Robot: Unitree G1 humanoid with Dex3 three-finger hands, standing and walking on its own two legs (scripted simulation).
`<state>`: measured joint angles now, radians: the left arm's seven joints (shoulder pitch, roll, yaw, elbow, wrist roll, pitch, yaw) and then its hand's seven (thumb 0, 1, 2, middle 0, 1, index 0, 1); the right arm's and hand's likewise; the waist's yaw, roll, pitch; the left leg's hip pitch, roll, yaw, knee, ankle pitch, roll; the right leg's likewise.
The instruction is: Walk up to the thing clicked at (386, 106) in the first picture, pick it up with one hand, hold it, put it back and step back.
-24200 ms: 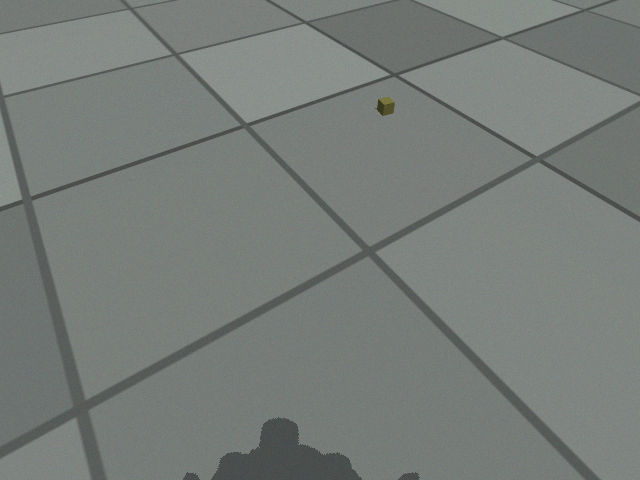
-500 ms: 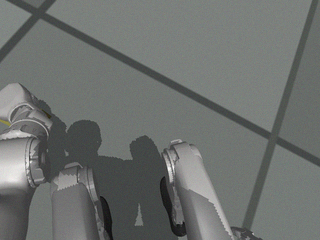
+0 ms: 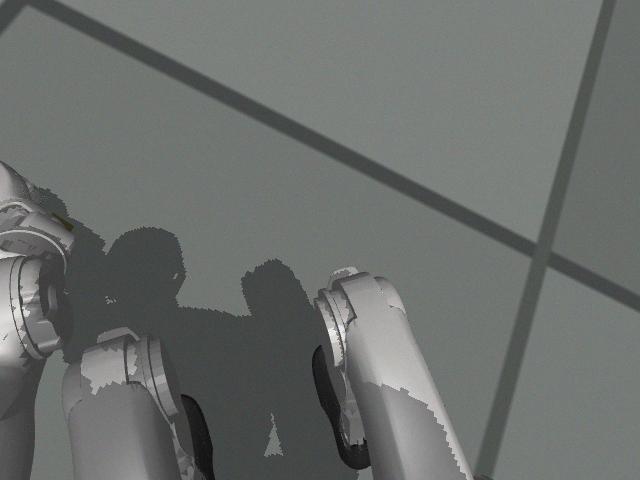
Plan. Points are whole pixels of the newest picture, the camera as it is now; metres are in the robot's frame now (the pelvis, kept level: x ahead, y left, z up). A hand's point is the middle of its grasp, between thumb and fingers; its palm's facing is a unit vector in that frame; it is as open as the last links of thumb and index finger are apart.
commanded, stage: lower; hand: left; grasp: from above
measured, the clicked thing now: (21, 232) +0.48 +0.28 -0.19
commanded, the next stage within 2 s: rest in 0.34 s
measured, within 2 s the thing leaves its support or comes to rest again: rests again in 1.50 s
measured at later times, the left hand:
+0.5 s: hand (53, 227) +0.48 +0.25 -0.21, palm faces -0.30 -0.31 -0.90, open 7.3 cm
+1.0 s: hand (57, 236) +0.48 +0.26 -0.24, palm faces -0.31 -0.32 -0.89, open 7.3 cm
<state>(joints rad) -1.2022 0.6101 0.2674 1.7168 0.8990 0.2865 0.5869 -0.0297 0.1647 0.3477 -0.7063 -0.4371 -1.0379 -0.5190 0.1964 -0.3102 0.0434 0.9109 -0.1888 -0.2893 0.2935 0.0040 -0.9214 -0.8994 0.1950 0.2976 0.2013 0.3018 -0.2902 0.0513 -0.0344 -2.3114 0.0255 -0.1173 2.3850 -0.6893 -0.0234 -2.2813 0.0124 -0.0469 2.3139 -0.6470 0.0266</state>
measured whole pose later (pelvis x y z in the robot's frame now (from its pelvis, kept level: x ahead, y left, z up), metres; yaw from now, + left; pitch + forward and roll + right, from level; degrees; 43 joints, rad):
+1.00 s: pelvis +0.00 +0.01 -0.02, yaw -5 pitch +31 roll -11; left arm -1.22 0.83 0.28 1.85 0.95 0.17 0.71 -0.05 0.17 0.32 -0.73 -0.40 -1.06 -0.45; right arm 0.18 -0.34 0.18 0.84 -0.25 -0.36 0.39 0.00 -0.92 -0.90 0.19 0.30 0.20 0.30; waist -0.40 -0.07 0.12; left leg -2.35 0.02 -0.22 2.50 -0.70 -0.02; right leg -2.27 0.03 -0.13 2.35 -0.63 0.04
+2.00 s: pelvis -0.01 +0.01 -0.01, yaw -8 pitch +28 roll -15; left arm -1.25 0.96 0.23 1.87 0.89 0.19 0.74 -0.02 0.08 0.50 -0.66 -0.49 -0.75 -0.51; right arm 0.17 -0.37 0.30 0.75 -0.24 -0.40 0.39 0.00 -0.91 -0.90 0.19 0.30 0.20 0.30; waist -0.46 -0.12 0.22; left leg -2.31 0.02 -0.26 2.49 -0.69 -0.01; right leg -2.21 0.05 -0.17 2.29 -0.60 0.06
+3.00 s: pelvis -0.01 +0.02 +0.00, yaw -8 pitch +28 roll -15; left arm -1.24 0.97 0.22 1.82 0.86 0.20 0.73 0.00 -0.40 1.05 -0.25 -0.92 -0.22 -0.95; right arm 0.17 -0.38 0.31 0.73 -0.24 -0.39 0.38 0.01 -0.91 -0.90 0.20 0.30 0.20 0.30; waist -0.46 -0.13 0.25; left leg -2.30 0.03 -0.27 2.46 -0.69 -0.01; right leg -2.18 0.05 -0.18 2.26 -0.60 0.06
